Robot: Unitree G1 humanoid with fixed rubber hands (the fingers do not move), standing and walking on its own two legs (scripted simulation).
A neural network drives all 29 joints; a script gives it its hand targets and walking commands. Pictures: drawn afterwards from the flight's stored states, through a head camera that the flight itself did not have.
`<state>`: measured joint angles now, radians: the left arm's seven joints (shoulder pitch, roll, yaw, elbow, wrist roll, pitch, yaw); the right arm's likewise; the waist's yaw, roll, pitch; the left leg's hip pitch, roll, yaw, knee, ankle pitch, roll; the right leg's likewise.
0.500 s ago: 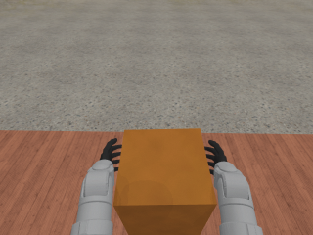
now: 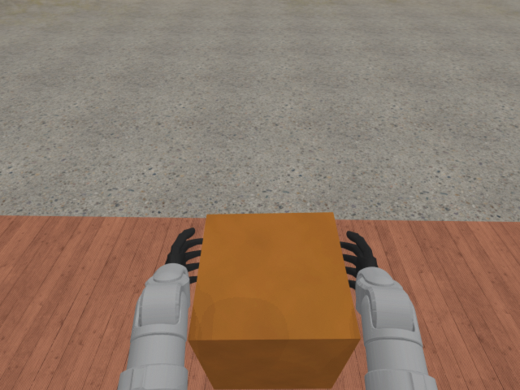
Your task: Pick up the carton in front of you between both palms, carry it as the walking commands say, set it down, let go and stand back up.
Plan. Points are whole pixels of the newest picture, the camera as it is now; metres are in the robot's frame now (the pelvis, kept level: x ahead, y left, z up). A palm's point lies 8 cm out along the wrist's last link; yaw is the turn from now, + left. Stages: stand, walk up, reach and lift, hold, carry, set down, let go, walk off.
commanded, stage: hold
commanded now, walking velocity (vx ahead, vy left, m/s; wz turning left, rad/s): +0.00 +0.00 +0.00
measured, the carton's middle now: (271, 304) +0.28 +0.00 -0.02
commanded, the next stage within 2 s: carry in 0.48 s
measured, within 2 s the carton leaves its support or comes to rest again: neither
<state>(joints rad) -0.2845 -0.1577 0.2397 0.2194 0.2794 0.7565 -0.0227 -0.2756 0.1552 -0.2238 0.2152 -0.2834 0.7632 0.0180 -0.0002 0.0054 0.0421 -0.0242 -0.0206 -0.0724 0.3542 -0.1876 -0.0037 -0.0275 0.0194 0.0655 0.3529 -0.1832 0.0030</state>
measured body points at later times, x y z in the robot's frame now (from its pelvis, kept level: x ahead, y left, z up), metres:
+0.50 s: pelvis +0.00 +0.00 +0.00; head -0.04 +0.00 +0.45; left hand +0.30 +0.15 +0.05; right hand +0.30 -0.15 +0.04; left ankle +0.02 +0.12 -0.75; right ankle +0.02 -0.12 -0.75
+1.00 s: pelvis +0.16 -0.01 -0.02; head +0.14 -0.01 +0.43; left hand +0.42 +0.14 +0.08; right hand +0.41 -0.17 +0.08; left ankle +0.02 +0.12 -0.73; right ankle +0.21 -0.09 -0.75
